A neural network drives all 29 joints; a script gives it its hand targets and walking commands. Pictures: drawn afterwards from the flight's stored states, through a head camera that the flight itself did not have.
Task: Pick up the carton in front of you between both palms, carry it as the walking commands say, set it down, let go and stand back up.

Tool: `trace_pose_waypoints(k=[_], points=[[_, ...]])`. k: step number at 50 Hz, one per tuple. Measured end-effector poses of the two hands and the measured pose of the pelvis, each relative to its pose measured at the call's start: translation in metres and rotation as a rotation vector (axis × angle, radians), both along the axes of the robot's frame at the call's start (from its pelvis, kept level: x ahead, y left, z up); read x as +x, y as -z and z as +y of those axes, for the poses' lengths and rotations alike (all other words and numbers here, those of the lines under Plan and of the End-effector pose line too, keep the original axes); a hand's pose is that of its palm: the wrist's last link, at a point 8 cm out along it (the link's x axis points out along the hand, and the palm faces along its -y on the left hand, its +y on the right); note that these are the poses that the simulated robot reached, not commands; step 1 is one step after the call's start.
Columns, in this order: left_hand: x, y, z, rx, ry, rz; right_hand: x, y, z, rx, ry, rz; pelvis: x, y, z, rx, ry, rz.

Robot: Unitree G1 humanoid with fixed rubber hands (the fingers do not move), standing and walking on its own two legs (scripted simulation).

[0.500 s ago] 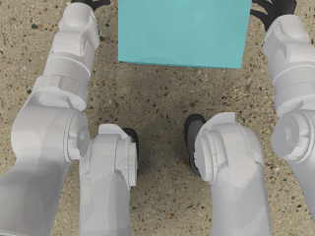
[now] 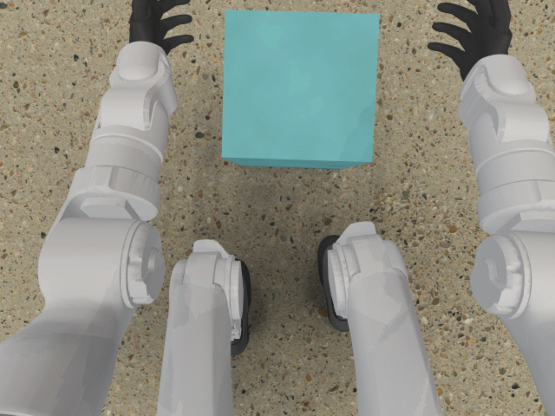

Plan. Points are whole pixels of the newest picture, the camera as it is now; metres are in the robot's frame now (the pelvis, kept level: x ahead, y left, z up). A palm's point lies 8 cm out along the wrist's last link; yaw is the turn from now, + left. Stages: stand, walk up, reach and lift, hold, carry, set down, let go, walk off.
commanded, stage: set down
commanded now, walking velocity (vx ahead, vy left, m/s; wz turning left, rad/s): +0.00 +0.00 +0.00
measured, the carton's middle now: (295, 107) +0.51 -0.06 -0.32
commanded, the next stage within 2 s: let go in 0.64 s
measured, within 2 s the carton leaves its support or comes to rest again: neither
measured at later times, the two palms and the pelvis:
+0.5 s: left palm out of the picture +0.56 +0.12 +0.03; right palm out of the picture +0.50 -0.28 +0.03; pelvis +0.02 +0.00 +0.13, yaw +0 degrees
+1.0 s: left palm out of the picture +0.47 +0.15 +0.15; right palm out of the picture +0.42 -0.28 +0.15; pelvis +0.07 -0.01 +0.26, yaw -1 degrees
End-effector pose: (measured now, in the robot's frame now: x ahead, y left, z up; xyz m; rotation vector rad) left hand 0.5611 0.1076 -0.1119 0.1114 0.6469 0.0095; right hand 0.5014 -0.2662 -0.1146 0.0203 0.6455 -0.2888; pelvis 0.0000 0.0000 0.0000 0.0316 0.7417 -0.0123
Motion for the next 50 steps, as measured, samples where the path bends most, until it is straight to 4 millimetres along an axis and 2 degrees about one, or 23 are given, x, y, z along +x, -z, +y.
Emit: trace_pose_waypoints(k=[13, 29, 36, 41, 45, 50], points=[[0.0, -0.065, 0.009, 0.009, 0.004, -0.023, 0.002, -0.07, -0.004, -0.011, -0.011, -0.015, 0.009, -0.06, -0.002, -0.001, -0.003, 0.07], [-0.001, -0.168, 0.011, 0.004, 0.014, -0.021, 0.0, -0.173, -0.009, -0.003, -0.023, -0.022, 0.028, -0.153, -0.003, 0.001, 0.008, 0.069], [-0.007, -0.202, 0.015, 0.017, 0.017, -0.009, -0.004, -0.207, -0.009, -0.016, -0.045, -0.008, 0.035, -0.189, -0.006, -0.002, 0.007, 0.054], [-0.028, -0.219, 0.021, 0.067, 0.009, 0.021, -0.019, -0.223, -0.007, -0.049, -0.109, 0.038, 0.045, -0.213, -0.008, -0.001, 0.008, 0.027], [-0.06, -0.233, 0.03, 0.1, -0.004, 0.057, -0.045, -0.237, -0.007, -0.078, -0.163, 0.095, 0.056, -0.236, -0.011, -0.001, 0.01, -0.023], [-0.095, -0.257, 0.041, 0.107, -0.007, 0.086, -0.079, -0.264, -0.012, -0.092, -0.192, 0.135, 0.072, -0.26, -0.015, -0.006, 0.013, -0.11]])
